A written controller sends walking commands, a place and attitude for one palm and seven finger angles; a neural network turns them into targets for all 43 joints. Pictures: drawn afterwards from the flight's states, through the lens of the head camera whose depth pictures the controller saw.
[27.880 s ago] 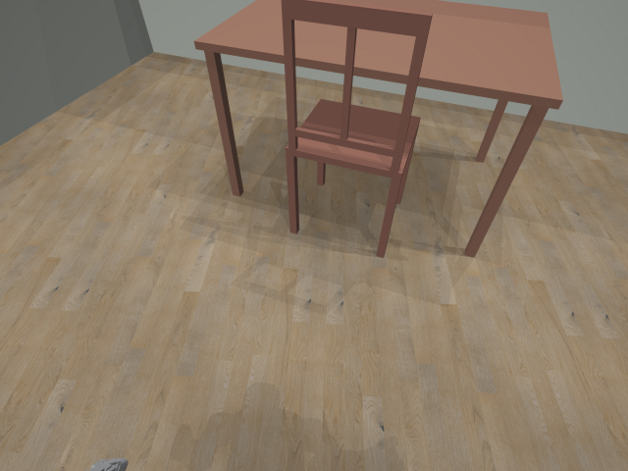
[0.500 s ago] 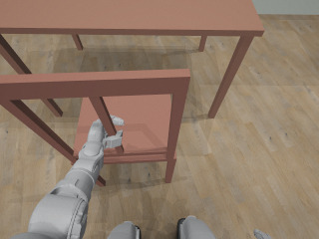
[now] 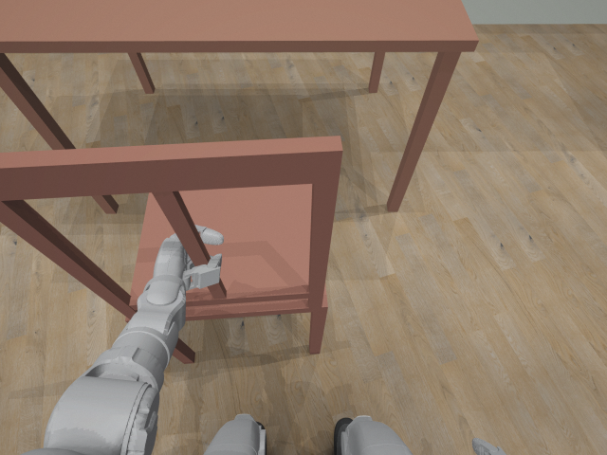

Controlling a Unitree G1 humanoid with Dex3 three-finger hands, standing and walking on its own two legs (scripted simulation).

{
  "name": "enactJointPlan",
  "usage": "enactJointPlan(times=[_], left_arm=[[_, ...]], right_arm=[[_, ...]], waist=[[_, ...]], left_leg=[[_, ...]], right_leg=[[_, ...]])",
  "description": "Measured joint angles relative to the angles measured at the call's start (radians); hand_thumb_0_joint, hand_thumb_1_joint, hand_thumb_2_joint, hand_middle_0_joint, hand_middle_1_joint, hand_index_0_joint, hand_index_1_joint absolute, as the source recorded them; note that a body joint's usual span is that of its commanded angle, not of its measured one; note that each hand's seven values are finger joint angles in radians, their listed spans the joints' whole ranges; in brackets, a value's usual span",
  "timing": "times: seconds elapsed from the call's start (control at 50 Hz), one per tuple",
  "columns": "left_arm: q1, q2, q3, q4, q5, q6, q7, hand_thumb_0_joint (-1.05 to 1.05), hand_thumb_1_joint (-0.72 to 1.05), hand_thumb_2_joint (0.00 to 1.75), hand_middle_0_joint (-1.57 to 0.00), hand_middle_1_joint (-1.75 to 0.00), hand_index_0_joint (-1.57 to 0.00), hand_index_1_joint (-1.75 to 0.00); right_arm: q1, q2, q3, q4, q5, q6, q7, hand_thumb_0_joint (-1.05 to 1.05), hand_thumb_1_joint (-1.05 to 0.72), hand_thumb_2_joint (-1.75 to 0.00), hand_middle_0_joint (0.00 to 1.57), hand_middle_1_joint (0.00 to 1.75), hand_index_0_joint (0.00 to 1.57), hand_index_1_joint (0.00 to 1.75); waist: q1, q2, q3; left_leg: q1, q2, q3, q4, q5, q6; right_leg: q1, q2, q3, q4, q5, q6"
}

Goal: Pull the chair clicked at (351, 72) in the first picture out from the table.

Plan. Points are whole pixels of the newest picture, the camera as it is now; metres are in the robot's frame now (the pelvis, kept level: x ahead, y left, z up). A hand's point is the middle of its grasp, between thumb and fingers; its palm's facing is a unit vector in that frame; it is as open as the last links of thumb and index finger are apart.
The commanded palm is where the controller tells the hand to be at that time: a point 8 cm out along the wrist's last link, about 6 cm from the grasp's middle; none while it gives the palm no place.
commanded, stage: step backward, pulling the chair out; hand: left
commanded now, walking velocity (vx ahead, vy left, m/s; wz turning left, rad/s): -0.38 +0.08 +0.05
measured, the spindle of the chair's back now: (198, 254) +0.39 +0.17 -0.05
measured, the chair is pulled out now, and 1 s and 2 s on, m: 0.42 0.56 0.56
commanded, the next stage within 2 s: stop walking, hand still on the chair in 0.30 s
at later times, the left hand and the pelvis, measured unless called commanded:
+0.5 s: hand (203, 328) +0.28 +0.15 -0.06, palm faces +0.05 -0.98 -0.20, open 5.6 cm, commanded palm +0.26 +0.20 -0.03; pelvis -0.06 +0.00 +0.00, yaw -1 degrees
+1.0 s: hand (202, 362) +0.23 +0.14 -0.06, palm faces +0.04 -0.98 -0.19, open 5.5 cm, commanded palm +0.21 +0.19 -0.03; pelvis -0.01 +0.00 +0.02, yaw -2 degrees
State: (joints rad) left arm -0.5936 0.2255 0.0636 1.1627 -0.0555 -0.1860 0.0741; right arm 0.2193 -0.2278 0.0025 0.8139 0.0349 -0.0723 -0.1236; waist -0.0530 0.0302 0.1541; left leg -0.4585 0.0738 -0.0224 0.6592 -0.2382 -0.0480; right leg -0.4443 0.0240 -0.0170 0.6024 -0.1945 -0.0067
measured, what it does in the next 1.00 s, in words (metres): steps on the spot: left foot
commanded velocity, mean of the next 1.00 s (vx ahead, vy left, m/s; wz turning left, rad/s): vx -0.08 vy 0.00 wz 0.01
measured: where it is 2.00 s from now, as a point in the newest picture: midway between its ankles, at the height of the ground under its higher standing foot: outside the picture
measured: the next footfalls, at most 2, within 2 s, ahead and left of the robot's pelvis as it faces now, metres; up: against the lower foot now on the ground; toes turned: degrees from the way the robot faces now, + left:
left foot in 0.12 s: +0.06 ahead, +0.14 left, +0.00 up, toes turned -1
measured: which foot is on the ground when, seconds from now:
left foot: down 0.00-0.00, up 0.02-0.10, down 0.12-1.00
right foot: down 0.00-1.00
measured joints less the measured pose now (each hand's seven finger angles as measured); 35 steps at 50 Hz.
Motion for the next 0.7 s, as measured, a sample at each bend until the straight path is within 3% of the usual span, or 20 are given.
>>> enactJointPlan(times=[0.1, 0.14, 0.18, 0.26, 0.3, 0.34, 0.42, 0.48, 0.54, 0.62, 0.7], left_arm=[[0.013, -0.018, 0.007, 0.005, 0.003, 0.003, 0.010, 0.05, 0.63, 0.77, -0.34, -1.26, -0.50, -1.45], [0.007, -0.027, -0.004, 0.008, 0.008, 0.010, 0.010, 0.05, 0.64, 0.77, -0.33, -1.26, -0.50, -1.45], [0.008, -0.032, -0.023, 0.005, 0.007, 0.016, 0.011, 0.05, 0.65, 0.76, -0.31, -1.27, -0.50, -1.45], [0.029, -0.038, -0.041, -0.005, -0.006, 0.023, 0.005, 0.05, 0.65, 0.76, -0.30, -1.27, -0.50, -1.45], [0.038, -0.035, -0.043, -0.001, -0.006, 0.022, -0.002, 0.05, 0.65, 0.77, -0.30, -1.27, -0.50, -1.45], [0.042, -0.025, -0.038, -0.002, -0.007, 0.018, -0.009, 0.05, 0.65, 0.77, -0.31, -1.27, -0.50, -1.45], [0.063, -0.011, -0.015, -0.014, -0.011, 0.019, -0.014, 0.05, 0.63, 0.79, -0.33, -1.26, -0.50, -1.45], [0.138, -0.015, 0.009, -0.106, -0.006, 0.040, -0.001, 0.05, 0.63, 0.80, -0.34, -1.25, -0.50, -1.45], [0.211, -0.033, 0.010, -0.188, 0.006, 0.056, 0.014, 0.05, 0.63, 0.79, -0.35, -1.25, -0.50, -1.45], [0.294, -0.058, -0.021, -0.264, 0.017, 0.068, 0.023, 0.04, 0.63, 0.78, -0.34, -1.27, -0.50, -1.45], [0.372, -0.066, -0.049, -0.327, 0.018, 0.078, 0.026, 0.04, 0.64, 0.76, -0.32, -1.27, -0.50, -1.45]], right_arm=[[-0.013, -0.035, 0.001, 0.010, 0.005, -0.005, -0.011, 0.01, -0.90, -0.90, 0.21, 0.30, 0.20, 0.30], [-0.014, -0.046, 0.003, 0.019, 0.005, -0.005, -0.016, 0.01, -0.90, -0.90, 0.21, 0.30, 0.20, 0.30], [-0.001, -0.055, 0.003, 0.010, 0.005, -0.001, -0.021, 0.01, -0.90, -0.90, 0.20, 0.30, 0.20, 0.30], [0.026, -0.043, -0.001, -0.016, 0.002, 0.006, -0.022, 0.01, -0.90, -0.90, 0.20, 0.30, 0.20, 0.30], [0.040, -0.025, 0.004, -0.017, -0.001, 0.003, -0.016, 0.01, -0.90, -0.90, 0.20, 0.30, 0.20, 0.30], [0.035, -0.010, 0.011, -0.015, -0.002, 0.001, -0.006, 0.01, -0.90, -0.90, 0.20, 0.30, 0.20, 0.30], [0.027, 0.007, 0.019, -0.022, 0.004, 0.001, 0.002, 0.01, -0.90, -0.90, 0.20, 0.30, 0.20, 0.30], [0.020, -0.001, 0.016, -0.040, -0.003, 0.012, 0.003, 0.01, -0.90, -0.90, 0.21, 0.30, 0.21, 0.30], [0.017, -0.020, 0.013, -0.047, -0.011, 0.017, -0.002, 0.01, -0.90, -0.90, 0.21, 0.30, 0.20, 0.30], [0.028, -0.036, 0.007, -0.063, -0.015, 0.027, -0.011, 0.01, -0.90, -0.90, 0.20, 0.30, 0.20, 0.30], [0.035, -0.012, 0.013, -0.084, -0.014, 0.033, -0.014, 0.01, -0.90, -0.90, 0.20, 0.30, 0.20, 0.30]], waist=[[-0.028, 0.001, -0.022], [-0.032, -0.017, -0.024], [-0.020, -0.029, -0.024], [0.008, -0.015, -0.026], [0.019, -0.010, -0.035], [0.031, -0.005, -0.026], [0.025, -0.001, -0.028], [-0.001, -0.011, -0.027], [-0.019, -0.018, -0.021], [-0.009, -0.006, -0.031], [0.009, -0.012, -0.044]], left_leg=[[0.009, -0.052, -0.021, 0.070, -0.185, 0.003], [0.032, -0.070, -0.010, 0.007, -0.094, 0.013], [0.045, -0.070, 0.013, -0.038, 0.031, 0.030], [0.043, -0.043, 0.019, -0.027, -0.003, 0.042], [0.036, -0.030, 0.012, -0.015, -0.005, 0.034], [0.036, -0.012, 0.013, -0.003, -0.005, 0.024], [0.018, -0.006, 0.007, 0.012, -0.013, 0.011], [0.020, -0.039, 0.000, 0.023, -0.115, 0.017], [0.054, -0.060, 0.001, -0.011, -0.090, 0.027], [0.099, -0.048, 0.007, -0.064, 0.038, 0.033], [0.141, -0.039, 0.012, -0.097, 0.036, 0.027]], right_leg=[[-0.028, -0.028, 0.003, -0.007, 0.027, 0.008], [-0.031, -0.050, 0.009, -0.017, 0.042, 0.020], [-0.034, -0.058, 0.017, -0.016, 0.034, 0.028], [-0.028, -0.036, 0.018, 0.067, -0.136, 0.021], [0.030, -0.028, 0.016, 0.026, -0.112, 0.020], [0.048, -0.020, 0.006, -0.021, 0.009, 0.020], [0.022, -0.014, -0.002, 0.010, 0.000, 0.008], [0.019, -0.033, 0.009, 0.015, -0.002, 0.004], [0.041, -0.050, 0.016, 0.008, 0.001, 0.013], [0.073, -0.041, 0.016, 0.003, -0.047, 0.021], [0.114, -0.033, 0.019, -0.034, -0.049, 0.018]])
